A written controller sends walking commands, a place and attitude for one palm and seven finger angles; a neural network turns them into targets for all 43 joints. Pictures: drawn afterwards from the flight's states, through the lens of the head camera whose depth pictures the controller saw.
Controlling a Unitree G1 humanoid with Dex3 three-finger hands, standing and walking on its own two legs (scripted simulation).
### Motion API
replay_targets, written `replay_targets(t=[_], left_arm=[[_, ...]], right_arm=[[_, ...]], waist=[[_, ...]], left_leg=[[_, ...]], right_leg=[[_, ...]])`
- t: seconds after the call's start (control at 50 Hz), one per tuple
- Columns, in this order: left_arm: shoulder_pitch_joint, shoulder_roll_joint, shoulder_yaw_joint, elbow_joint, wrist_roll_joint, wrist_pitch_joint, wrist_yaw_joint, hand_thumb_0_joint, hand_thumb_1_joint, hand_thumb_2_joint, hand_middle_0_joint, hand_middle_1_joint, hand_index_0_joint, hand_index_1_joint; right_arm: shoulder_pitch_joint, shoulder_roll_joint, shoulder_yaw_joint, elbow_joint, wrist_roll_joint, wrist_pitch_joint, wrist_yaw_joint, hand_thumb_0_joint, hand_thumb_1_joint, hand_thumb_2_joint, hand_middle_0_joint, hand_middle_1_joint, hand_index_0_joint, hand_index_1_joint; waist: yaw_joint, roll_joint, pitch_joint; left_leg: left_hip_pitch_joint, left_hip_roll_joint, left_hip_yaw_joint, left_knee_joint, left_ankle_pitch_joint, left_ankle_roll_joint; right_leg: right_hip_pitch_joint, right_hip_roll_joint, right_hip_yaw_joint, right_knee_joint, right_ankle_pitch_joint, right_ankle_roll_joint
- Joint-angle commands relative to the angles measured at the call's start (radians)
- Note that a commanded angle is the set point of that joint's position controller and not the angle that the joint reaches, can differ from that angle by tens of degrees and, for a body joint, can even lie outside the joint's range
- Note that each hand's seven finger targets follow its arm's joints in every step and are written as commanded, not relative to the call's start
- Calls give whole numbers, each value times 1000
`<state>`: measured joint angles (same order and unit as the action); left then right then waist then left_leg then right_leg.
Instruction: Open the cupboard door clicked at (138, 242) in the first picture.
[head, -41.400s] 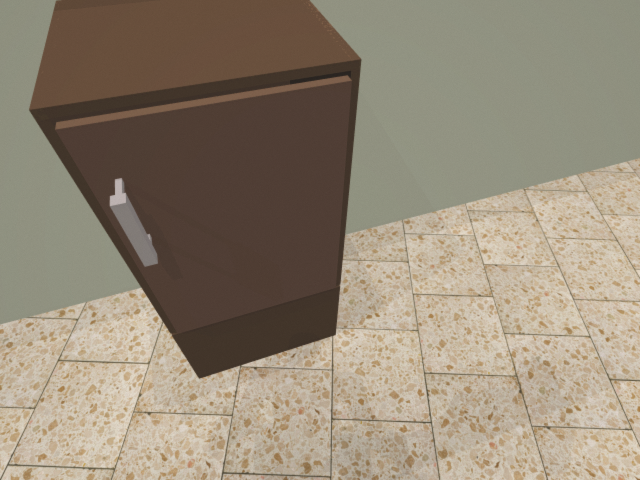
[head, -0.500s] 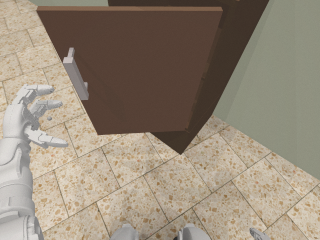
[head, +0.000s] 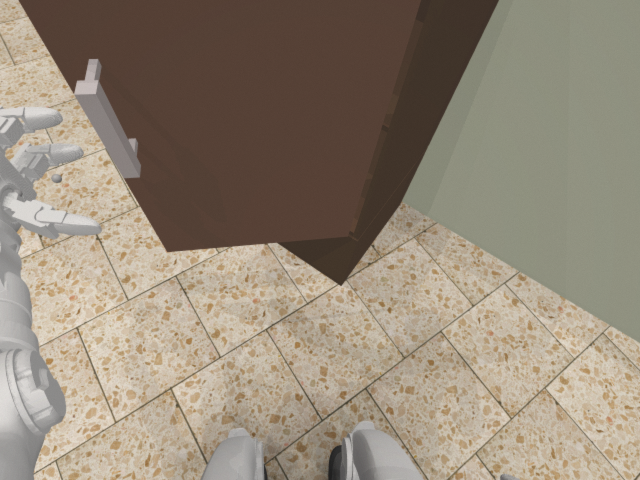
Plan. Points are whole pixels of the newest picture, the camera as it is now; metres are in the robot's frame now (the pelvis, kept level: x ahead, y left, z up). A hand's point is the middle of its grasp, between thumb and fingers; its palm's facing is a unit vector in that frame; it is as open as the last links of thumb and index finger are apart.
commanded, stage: move the hooked fingers beside the handle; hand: left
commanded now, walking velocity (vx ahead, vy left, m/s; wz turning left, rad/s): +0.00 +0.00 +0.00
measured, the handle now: (114, 123) +0.55 +0.25 +0.06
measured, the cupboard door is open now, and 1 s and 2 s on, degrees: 43 43 43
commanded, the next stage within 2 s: slide the fingers in behind the handle in 1.24 s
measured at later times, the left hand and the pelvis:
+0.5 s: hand (57, 146) +0.50 +0.30 +0.07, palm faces +0.08 -1.00 -0.02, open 14.0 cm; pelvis +0.01 +0.01 -0.01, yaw -2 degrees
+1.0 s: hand (65, 158) +0.49 +0.29 +0.06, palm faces +0.11 -0.99 -0.01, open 14.0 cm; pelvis +0.01 +0.01 +0.00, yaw -1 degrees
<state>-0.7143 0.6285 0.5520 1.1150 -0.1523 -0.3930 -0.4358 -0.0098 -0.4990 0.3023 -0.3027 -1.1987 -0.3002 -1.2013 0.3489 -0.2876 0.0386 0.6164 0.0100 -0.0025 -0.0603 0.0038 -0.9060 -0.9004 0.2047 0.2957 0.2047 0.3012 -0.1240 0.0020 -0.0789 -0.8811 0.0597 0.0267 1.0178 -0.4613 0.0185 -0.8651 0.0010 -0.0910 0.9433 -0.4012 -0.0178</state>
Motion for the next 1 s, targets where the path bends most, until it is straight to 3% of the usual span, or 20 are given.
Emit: replay_targets(t=[0.0,0.08,0.12,0.14,0.18,0.2,0.26,0.32,0.38,0.44,0.46,0.5,0.58,0.68,0.7,0.74,0.76,0.88,0.94,0.98], left_arm=[[-390,373,53,-181,-19,-77,-6,0,-500,300,-300,-1200,-300,-1200],[-423,403,52,-103,-14,-47,-27,0,-500,300,-300,-1200,-300,-1200],[-455,391,25,-96,-8,-34,-37,0,-500,300,-300,-1200,-300,-1200],[-454,439,56,-86,0,-33,-36,0,-500,300,-300,-1200,-300,-1200],[-508,443,47,-113,4,-44,-35,0,-500,300,-300,-1200,-300,-1200],[-531,457,53,-127,4,-48,-32,0,-500,300,-300,-1200,-300,-1200],[-555,483,63,-87,11,-44,-24,0,-500,300,-300,-1200,-300,-1200],[-540,520,86,-91,25,-40,-24,0,-500,300,-300,-1200,-300,-1200],[-442,480,71,-57,24,-15,-36,0,-500,300,-300,-1200,-300,-1200],[-411,447,62,-108,11,-8,-46,0,-500,300,-300,-1200,-300,-1200],[-407,467,84,-120,6,-10,-41,0,-500,300,-300,-1200,-300,-1200],[-421,477,108,-159,-9,-24,-33,0,-500,300,-300,-1200,-300,-1200],[-410,474,123,-236,-6,-59,-6,0,-500,300,-300,-1200,-300,-1200],[-414,313,-3,-233,-7,-51,-14,0,-500,300,-300,-1200,-300,-1200],[-432,313,-4,-233,-10,-46,-17,0,-500,300,-300,-1200,-300,-1200],[-391,314,7,-185,-17,-31,-15,0,-500,300,-300,-1200,-300,-1200],[-395,278,-19,-162,-20,-22,-15,0,-500,300,-300,-1200,-300,-1200],[-457,340,15,-194,7,-57,37,0,-500,300,-300,-1200,-300,-1200],[-490,409,59,-176,22,-77,59,0,-500,300,-300,-1200,-300,-1200],[-491,430,70,-161,24,-80,53,0,-500,300,-300,-1200,-300,-1200]], right_arm=[[141,-185,-63,-63,-3,-8,-12,0,-900,-900,200,300,200,300],[159,-198,-60,-60,-1,7,-15,0,-900,-900,200,300,200,300],[169,-199,-58,-56,0,11,-16,0,-900,-900,200,300,200,300],[176,-204,-58,-57,-3,14,-16,0,-900,-900,200,300,200,300],[186,-203,-57,-53,-7,18,-16,0,-900,-900,200,300,200,300],[196,-206,-58,-47,-9,21,-15,0,-900,-900,200,300,200,300],[198,-210,-52,-44,-11,26,-13,0,-900,-900,200,300,200,300],[216,-214,-54,-48,-17,34,-9,0,-900,-900,200,300,200,300],[230,-211,-55,-61,-19,46,-2,0,-900,-900,200,300,200,300],[227,-207,-60,-71,-17,62,9,0,-900,-900,200,300,200,300],[229,-211,-65,-72,-18,63,8,0,-900,-900,200,300,200,300],[229,-212,-69,-73,-20,64,10,0,-900,-900,200,300,200,300],[226,-205,-76,-75,-24,61,16,0,-900,-900,200,300,200,300],[215,-191,-72,-62,-18,71,20,0,-900,-900,200,300,200,300],[214,-193,-73,-50,-19,73,19,0,-900,-900,200,300,200,300],[212,-196,-74,-50,-17,76,15,0,-900,-900,200,300,200,300],[208,-193,-72,-51,-16,76,15,0,-900,-900,200,300,200,300],[195,-191,-67,-62,-22,68,11,0,-900,-900,200,300,200,300],[188,-195,-66,-61,-24,59,10,0,-900,-900,200,300,200,300],[187,-197,-61,-67,-23,53,6,0,-900,-900,200,300,200,300]], waist=[[10,150,-453],[-16,105,-399],[-28,134,-413],[-17,139,-421],[-26,190,-454],[-34,189,-483],[-45,178,-457],[-26,232,-519],[-22,190,-507],[-10,217,-519],[-12,177,-510],[-12,178,-524],[-4,227,-541],[-31,265,-462],[-31,264,-469],[-26,223,-442],[-37,179,-416],[-22,211,-438],[-28,159,-457],[-25,167,-467]], left_leg=[[243,-34,-57,-110,343,13],[181,-32,-57,-105,296,20],[195,-31,-56,-103,301,21],[183,-30,-59,-99,296,19],[222,-28,-68,-85,338,18],[248,-24,-73,-81,363,16],[205,-22,-77,-72,338,18],[260,-20,-82,-65,412,11],[271,-16,-81,-68,474,12],[311,-11,-76,-71,510,6],[299,-9,-80,-74,509,9],[306,-9,-80,-73,524,8],[369,-6,-87,-73,591,0],[453,2,-106,-93,607,-16],[461,4,-107,-95,601,-18],[431,0,-109,-106,563,-18],[401,-2,-107,-109,525,-10],[367,-13,-100,-98,486,-11],[306,-16,-94,-85,433,-2],[275,-21,-86,-80,423,2]], right_leg=[[221,34,74,-85,261,-1],[202,36,75,-93,234,3],[184,35,77,-97,233,6],[181,36,75,-92,220,4],[145,38,71,-74,233,-2],[137,40,67,-72,242,2],[127,40,67,-71,220,6],[127,43,60,-59,259,-1],[134,48,48,-55,306,0],[121,51,44,-63,315,3],[130,53,41,-65,318,5],[140,55,42,-65,332,3],[131,60,38,-61,340,-3],[35,63,18,-84,265,-5],[37,61,19,-91,264,-3],[46,59,16,-96,249,-4],[48,58,14,-100,243,-1],[62,50,27,-74,244,-7],[110,50,40,-68,252,-1],[142,49,47,-60,270,-4]])
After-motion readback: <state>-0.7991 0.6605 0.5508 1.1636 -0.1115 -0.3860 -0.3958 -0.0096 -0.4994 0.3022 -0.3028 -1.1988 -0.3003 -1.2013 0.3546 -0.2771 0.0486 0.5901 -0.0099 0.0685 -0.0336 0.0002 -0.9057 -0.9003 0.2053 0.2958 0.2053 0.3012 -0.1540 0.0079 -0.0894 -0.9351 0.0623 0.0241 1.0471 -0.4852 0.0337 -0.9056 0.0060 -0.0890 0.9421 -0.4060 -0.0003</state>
